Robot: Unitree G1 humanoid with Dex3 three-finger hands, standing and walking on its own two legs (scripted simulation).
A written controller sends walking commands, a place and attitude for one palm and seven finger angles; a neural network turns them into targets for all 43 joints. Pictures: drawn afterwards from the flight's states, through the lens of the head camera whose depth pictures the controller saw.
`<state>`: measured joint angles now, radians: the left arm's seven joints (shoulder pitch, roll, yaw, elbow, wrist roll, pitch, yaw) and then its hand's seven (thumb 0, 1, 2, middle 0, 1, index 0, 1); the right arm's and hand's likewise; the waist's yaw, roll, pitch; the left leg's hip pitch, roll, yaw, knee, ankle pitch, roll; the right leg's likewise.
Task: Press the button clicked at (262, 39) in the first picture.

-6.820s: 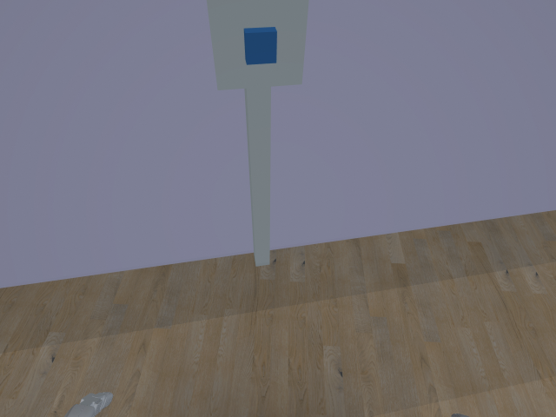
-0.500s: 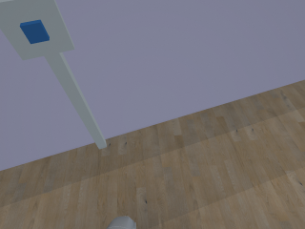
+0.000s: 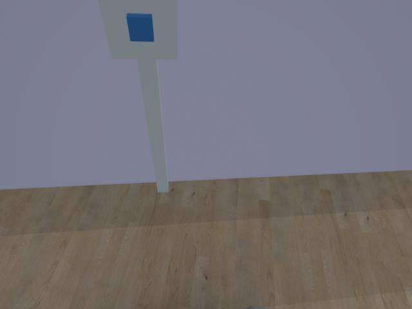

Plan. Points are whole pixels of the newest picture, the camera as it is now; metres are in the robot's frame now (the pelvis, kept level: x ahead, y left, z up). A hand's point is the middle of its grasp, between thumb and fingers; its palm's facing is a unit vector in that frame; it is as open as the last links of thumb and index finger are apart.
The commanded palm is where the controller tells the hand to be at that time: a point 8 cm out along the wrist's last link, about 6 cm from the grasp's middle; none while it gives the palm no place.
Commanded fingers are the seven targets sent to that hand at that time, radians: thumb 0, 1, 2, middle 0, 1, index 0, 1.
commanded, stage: turn to face it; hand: left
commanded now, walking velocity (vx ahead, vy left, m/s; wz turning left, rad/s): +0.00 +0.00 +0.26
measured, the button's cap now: (141, 27) +0.76 +0.24 +0.16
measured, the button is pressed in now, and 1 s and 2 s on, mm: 0 0 0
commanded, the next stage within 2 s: take the last steps up to it in 0.06 s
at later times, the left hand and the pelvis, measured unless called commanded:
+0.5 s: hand out of the picture -0.04 +0.11 -0.16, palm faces +0.19 -0.95 -0.23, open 7.3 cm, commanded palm none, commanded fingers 0.00 0.90 0.90 -0.20 -0.30 -0.20 -0.30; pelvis +0.01 -0.05 +0.00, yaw +7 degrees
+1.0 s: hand out of the picture +0.12 +0.21 -0.18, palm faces +0.14 -0.98 -0.16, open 7.4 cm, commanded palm none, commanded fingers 0.00 0.90 0.90 -0.20 -0.30 -0.20 -0.30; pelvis +0.13 +0.03 +0.00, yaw +3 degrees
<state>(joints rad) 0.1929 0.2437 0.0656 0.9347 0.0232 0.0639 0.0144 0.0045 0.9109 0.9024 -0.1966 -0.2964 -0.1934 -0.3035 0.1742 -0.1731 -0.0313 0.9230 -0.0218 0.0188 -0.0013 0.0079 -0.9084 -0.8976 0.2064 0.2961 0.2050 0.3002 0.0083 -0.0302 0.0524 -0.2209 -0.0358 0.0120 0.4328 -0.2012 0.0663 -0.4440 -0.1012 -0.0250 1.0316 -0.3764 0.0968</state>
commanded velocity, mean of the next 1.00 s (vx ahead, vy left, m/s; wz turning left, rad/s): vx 0.25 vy -0.05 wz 0.02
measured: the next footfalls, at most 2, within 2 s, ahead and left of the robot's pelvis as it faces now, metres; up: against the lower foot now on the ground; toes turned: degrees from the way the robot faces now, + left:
right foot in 0.20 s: +0.02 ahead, -0.14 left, +0.00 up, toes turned +0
left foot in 0.74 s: +0.15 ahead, +0.12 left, +0.00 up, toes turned +15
